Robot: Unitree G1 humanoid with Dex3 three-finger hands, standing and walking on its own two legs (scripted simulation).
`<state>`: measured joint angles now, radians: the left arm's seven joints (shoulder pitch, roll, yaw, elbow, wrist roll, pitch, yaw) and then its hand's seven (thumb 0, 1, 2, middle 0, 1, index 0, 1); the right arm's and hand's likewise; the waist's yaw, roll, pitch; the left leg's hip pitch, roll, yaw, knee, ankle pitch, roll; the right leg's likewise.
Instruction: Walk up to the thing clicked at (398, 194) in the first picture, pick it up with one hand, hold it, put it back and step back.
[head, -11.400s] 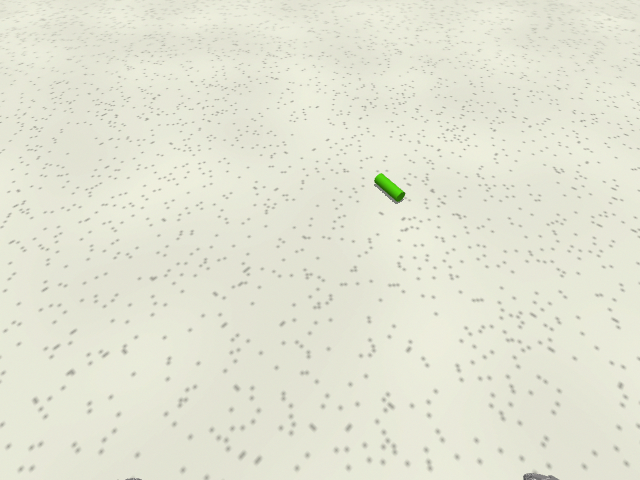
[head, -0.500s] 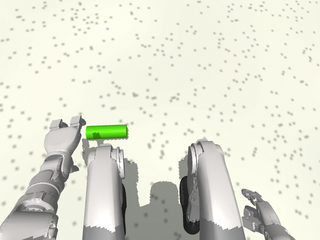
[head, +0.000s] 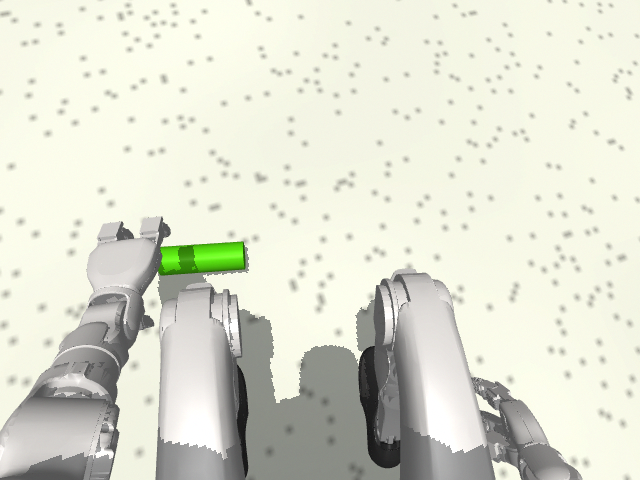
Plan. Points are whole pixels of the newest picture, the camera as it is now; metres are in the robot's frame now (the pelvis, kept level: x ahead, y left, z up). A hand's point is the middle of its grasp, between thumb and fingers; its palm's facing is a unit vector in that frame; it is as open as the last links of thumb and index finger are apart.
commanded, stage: rise first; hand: left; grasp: from above
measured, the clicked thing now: (203, 258) +0.41 +0.19 -0.33
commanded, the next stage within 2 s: approach in 0.64 s
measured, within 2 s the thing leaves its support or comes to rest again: neither
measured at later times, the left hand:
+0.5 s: hand (148, 276) +0.36 +0.24 -0.20, palm faces -0.45 -0.06 -0.89, open 14.2 cm
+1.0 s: hand (161, 257) +0.39 +0.23 -0.21, palm faces -0.44 +0.00 -0.90, open 14.3 cm
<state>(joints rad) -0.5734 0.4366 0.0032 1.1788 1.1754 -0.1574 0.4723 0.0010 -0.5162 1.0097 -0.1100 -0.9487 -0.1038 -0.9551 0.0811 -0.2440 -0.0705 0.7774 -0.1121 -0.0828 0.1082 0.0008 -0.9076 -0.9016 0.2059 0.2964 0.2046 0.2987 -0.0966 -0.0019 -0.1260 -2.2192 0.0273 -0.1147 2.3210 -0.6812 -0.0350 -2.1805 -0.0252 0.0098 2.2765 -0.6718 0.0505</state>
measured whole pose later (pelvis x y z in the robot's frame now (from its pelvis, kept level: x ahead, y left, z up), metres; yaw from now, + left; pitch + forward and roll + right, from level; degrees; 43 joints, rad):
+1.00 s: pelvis +0.00 +0.00 -0.02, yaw +0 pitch +33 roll -4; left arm -0.77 0.49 -0.05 1.42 1.25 -0.17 0.60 0.00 -0.56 1.03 -0.08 -1.00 -0.07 -1.01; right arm 0.09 -0.26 -0.06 0.83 -0.18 -0.12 0.16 0.00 -0.91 -0.90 0.20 0.30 0.20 0.30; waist -0.17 -0.02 -0.10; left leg -2.28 0.02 -0.14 2.40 -0.69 -0.05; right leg -2.25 -0.02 0.00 2.35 -0.67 0.04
